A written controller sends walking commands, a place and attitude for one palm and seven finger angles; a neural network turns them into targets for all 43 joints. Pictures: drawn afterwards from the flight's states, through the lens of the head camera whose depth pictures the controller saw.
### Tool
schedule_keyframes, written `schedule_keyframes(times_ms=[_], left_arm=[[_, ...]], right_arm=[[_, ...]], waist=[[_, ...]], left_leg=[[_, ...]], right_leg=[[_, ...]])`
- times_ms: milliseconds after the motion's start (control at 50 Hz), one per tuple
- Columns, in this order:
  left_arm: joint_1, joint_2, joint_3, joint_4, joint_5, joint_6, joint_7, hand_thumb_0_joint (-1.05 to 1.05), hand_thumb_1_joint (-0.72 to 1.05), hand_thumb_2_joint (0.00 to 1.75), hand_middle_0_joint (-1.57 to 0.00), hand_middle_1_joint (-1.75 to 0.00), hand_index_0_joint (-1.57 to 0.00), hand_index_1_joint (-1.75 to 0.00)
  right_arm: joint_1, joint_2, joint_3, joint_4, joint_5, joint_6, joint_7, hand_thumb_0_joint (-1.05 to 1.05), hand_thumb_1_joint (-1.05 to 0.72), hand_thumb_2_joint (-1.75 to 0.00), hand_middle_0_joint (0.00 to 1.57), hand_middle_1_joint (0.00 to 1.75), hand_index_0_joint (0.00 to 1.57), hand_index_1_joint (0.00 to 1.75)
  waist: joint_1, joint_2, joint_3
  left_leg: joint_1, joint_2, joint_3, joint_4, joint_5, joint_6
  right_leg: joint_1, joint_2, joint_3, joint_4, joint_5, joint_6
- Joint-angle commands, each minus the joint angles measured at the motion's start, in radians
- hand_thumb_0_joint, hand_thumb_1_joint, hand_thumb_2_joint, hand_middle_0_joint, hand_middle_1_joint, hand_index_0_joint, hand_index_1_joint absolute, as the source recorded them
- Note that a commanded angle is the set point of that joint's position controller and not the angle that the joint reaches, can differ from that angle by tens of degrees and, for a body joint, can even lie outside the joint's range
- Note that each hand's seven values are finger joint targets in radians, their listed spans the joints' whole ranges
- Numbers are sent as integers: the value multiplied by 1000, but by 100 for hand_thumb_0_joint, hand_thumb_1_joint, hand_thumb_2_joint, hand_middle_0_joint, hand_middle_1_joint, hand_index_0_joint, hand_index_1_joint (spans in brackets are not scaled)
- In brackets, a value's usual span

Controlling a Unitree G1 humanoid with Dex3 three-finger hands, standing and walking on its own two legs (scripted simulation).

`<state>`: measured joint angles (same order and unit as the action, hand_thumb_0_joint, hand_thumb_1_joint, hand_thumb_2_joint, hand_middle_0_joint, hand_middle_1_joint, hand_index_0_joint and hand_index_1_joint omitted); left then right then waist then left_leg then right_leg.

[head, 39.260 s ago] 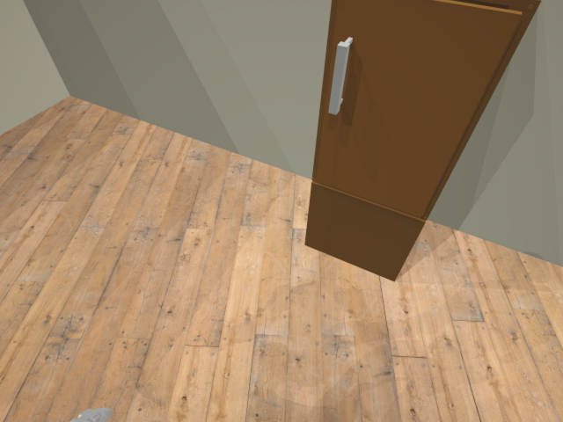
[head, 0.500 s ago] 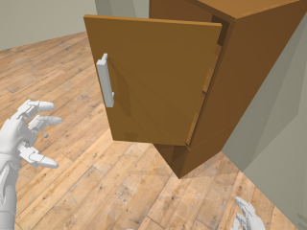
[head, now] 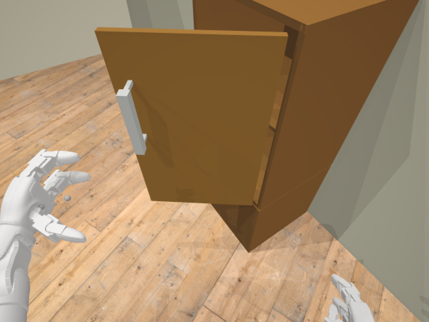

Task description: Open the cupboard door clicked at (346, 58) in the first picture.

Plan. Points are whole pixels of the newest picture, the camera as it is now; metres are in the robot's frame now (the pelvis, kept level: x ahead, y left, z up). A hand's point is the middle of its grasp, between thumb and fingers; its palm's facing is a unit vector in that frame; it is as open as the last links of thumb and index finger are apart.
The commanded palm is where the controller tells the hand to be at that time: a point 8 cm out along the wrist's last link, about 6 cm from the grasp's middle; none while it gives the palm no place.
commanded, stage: move the hooked fingers beside the handle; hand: left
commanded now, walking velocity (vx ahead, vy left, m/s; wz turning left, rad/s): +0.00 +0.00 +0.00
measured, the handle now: (135, 119) +0.52 +0.23 +0.08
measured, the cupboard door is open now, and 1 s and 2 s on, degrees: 53 53 53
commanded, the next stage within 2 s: none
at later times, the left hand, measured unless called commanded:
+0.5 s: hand (75, 174) +0.34 +0.29 +0.10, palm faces +0.06 -1.00 -0.01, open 14.0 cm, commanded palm +0.32 +0.33 +0.10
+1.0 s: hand (86, 151) +0.40 +0.29 +0.09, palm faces +0.04 -1.00 +0.01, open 14.0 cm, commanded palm +0.39 +0.33 +0.09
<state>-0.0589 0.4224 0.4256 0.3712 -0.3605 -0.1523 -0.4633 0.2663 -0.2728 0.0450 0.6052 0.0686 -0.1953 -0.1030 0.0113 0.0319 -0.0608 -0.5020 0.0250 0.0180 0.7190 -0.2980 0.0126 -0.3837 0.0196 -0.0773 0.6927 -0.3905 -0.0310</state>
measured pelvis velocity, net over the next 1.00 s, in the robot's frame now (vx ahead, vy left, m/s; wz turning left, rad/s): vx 0.00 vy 0.02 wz -0.02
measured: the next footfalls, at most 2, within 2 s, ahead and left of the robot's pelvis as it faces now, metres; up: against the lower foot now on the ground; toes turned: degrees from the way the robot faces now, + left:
none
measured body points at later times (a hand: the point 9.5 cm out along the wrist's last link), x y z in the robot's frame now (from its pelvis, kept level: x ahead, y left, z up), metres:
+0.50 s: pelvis +0.00 +0.00 +0.00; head +0.03 +0.01 +0.45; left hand +0.33 +0.34 +0.10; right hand +0.11 -0.26 -0.10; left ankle +0.04 +0.11 -0.72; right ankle -0.02 -0.10 -0.72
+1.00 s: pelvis +0.00 +0.02 -0.01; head +0.06 +0.04 +0.44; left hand +0.40 +0.35 +0.09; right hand +0.09 -0.24 -0.11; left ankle +0.04 +0.11 -0.72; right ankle -0.02 -0.10 -0.72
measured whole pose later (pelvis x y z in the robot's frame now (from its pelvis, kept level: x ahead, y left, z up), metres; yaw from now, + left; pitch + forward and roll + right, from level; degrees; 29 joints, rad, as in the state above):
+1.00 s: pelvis +0.00 +0.02 -0.01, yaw -1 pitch +10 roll -2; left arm -0.55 0.53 0.43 0.88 -0.25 -0.25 -0.44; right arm 0.34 -0.28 0.05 0.62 0.05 -0.07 -0.08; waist -0.05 0.00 -0.07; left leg -0.65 0.02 0.04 0.79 -0.32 0.04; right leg -0.52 0.01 -0.06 0.74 -0.40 0.00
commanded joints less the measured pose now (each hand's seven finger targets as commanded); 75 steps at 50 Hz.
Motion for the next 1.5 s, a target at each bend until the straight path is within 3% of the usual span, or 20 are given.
schedule_keyframes(times_ms=[0, 40, 140, 240, 280, 420, 480, 520, 560, 620, 660, 740, 860, 960, 1000, 1060, 1120, 1200, 1300, 1480], left_arm=[[-272, 286, 101, -182, -16, -72, 12, 0, -50, 30, -30, -120, -30, -120], [-295, 313, 121, -136, -14, -72, 11, 0, -50, 30, -30, -120, -30, -120], [-417, 296, 70, -105, 1, -98, -3, 0, -50, 30, -30, -120, -30, -120], [-429, 323, 91, 6, 4, -97, -14, 0, -50, 30, -30, -120, -30, -120], [-490, 336, 86, 22, 12, -98, -14, 0, -50, 30, -30, -120, -30, -120], [-546, 398, 126, 97, 22, -125, -12, 0, -50, 30, -30, -120, -30, -120], [-610, 346, 67, 87, 37, -141, -16, 0, -50, 30, -30, -120, -30, -120], [-626, 348, 66, 106, 30, -144, -13, 0, -50, 30, -30, -120, -30, -120], [-674, 339, 46, 133, 43, -136, -6, 0, -50, 30, -30, -120, -30, -120], [-653, 381, 90, 160, 50, -136, 11, 0, -50, 30, -30, -120, -30, -120], [-689, 356, 64, 160, 59, -139, 16, 0, -50, 30, -30, -120, -30, -120], [-707, 397, 98, 184, 72, -150, 31, 0, -50, 30, -30, -120, -30, -120], [-847, 370, 42, 261, 93, -157, 27, 0, -50, 30, -30, -120, -30, -120], [-878, 394, 57, 339, 99, -173, 20, 0, -50, 30, -30, -120, -30, -120], [-937, 387, 32, 335, 108, -182, 18, 0, -50, 30, -30, -120, -30, -120], [-955, 373, 20, 355, 113, -184, 28, 0, -50, 30, -30, -120, -30, -120], [-970, 427, 63, 412, 116, -186, 38, 0, -50, 30, -30, -120, -30, -120], [-998, 443, 65, 402, 139, -207, 47, 0, -50, 30, -30, -120, -30, -120], [-1044, 463, 67, 491, 146, -206, 45, 0, -50, 30, -30, -120, -30, -120], [-1185, 565, 90, 595, 179, -222, 30, 0, -50, 30, -30, -120, -30, -120]], right_arm=[[-50, -138, -62, -142, 1, -46, -11, 0, -90, -90, 20, 30, 20, 30], [-44, -141, -62, -133, -1, -38, -14, 0, -90, -90, 20, 30, 20, 30], [-42, -140, -61, -125, 2, -33, -18, 0, -90, -90, 20, 30, 20, 30], [-23, -150, -63, -118, 2, -19, -16, 0, -90, -90, 20, 30, 20, 30], [-19, -151, -64, -113, 5, -13, -15, 0, -90, -90, 20, 30, 20, 30], [17, -160, -69, -117, -1, 15, -9, 0, -90, -90, 20, 30, 20, 30], [23, -155, -70, -114, 1, 20, -6, 0, -90, -90, 20, 30, 20, 30], [36, -163, -72, -113, -2, 25, -8, 0, -90, -90, 20, 30, 20, 30], [40, -165, -70, -105, -1, 31, -8, 0, -90, -90, 20, 30, 20, 30], [59, -172, -74, -106, -8, 41, -4, 0, -90, -90, 20, 30, 20, 30], [62, -168, -74, -105, -8, 49, -1, 0, -90, -90, 20, 30, 20, 30], [75, -172, -73, -105, -14, 63, 6, 0, -90, -90, 20, 30, 20, 30], [101, -176, -72, -92, -15, 85, 6, 0, -90, -90, 20, 30, 20, 30], [125, -186, -77, -79, -20, 103, 10, 0, -90, -90, 20, 30, 20, 30], [126, -186, -77, -76, -20, 110, 11, 0, -90, -90, 20, 30, 20, 30], [140, -187, -79, -73, -22, 120, 15, 0, -90, -90, 20, 30, 20, 30], [157, -194, -77, -65, -25, 135, 14, 0, -90, -90, 20, 30, 20, 30], [169, -193, -81, -66, -31, 148, 22, 0, -90, -90, 20, 30, 20, 30], [185, -197, -79, -56, -30, 170, 22, 0, -90, -90, 20, 30, 20, 30], [228, -209, -74, -32, -32, 197, 14, 0, -90, -90, 20, 30, 20, 30]], waist=[[-12, 30, -196], [-17, -3, -176], [-31, 51, -210], [-25, -5, -220], [-32, 35, -211], [-26, 10, -250], [-44, 103, -259], [-47, 35, -260], [-55, 81, -250], [-36, 53, -284], [-48, 49, -295], [-43, 71, -300], [-77, 96, -302], [-79, 68, -330], [-87, 115, -325], [-92, 107, -348], [-89, 74, -341], [-84, 119, -394], [-107, 85, -348], [-143, 100, -376]], left_leg=[[208, -26, -28, -73, 163, 28], [182, -27, -22, -64, 148, 31], [205, -27, -21, -60, 142, 33], [171, -27, -21, -54, 152, 34], [171, -27, -21, -55, 142, 32], [155, -22, -23, -48, 157, 34], [204, -21, -29, -54, 147, 31], [201, -15, -40, -54, 145, 34], [199, -16, -44, -60, 120, 30], [206, -14, -53, -57, 148, 29], [215, -11, -52, -58, 156, 29], [223, -7, -60, -52, 185, 24], [236, 0, -70, -38, 184, 20], [235, 3, -75, -18, 208, 19], [244, 6, -83, -19, 198, 15], [266, 9, -93, -10, 224, 14], [227, 7, -89, -1, 227, 17], [258, 11, -92, 9, 268, 11], [189, 10, -78, 19, 218, 20], [123, 9, -65, 66, 198, 31]], right_leg=[[-41, -2, 63, -125, 267, 29], [-38, -7, 85, -134, 267, 36], [-48, -8, 89, -127, 249, 31], [-34, -10, 91, -117, 277, 33], [-54, -9, 86, -117, 258, 30], [-39, 1, 81, -96, 264, 23], [-99, 11, 61, -91, 229, 15], [-102, 16, 55, -91, 218, 12], [-134, 15, 52, -88, 193, 12], [-114, 18, 46, -79, 205, 6], [-126, 19, 43, -75, 215, 10], [-136, 24, 39, -63, 226, 5], [-198, 25, 34, -52, 205, 5], [-214, 28, 32, -40, 215, 4], [-242, 26, 31, -36, 193, 2], [-260, 29, 28, -31, 197, 2], [-247, 31, 27, -23, 207, 0], [-252, 31, 29, -11, 225, 2], [-265, 34, 34, -12, 211, 9], [-285, 36, 57, 4, 220, 16]])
